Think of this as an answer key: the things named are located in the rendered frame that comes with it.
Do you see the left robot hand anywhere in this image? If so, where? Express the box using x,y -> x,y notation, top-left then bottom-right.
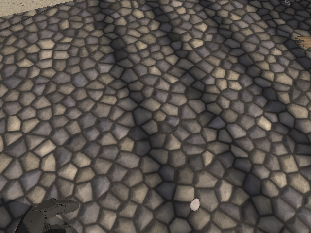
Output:
15,198 -> 80,233

